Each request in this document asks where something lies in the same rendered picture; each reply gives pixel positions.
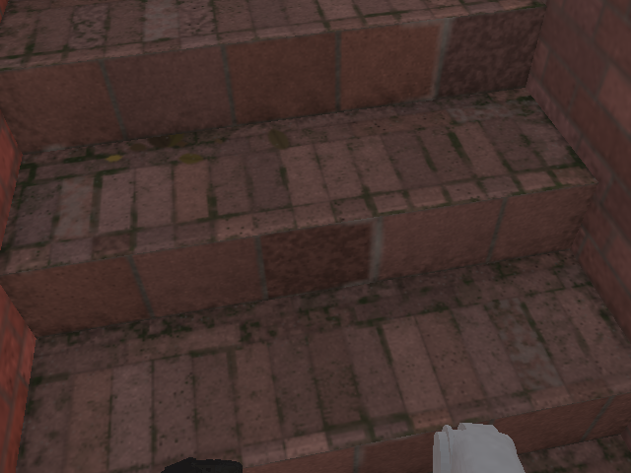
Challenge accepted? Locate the robot right thigh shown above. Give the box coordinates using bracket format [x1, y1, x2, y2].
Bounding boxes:
[433, 423, 525, 473]

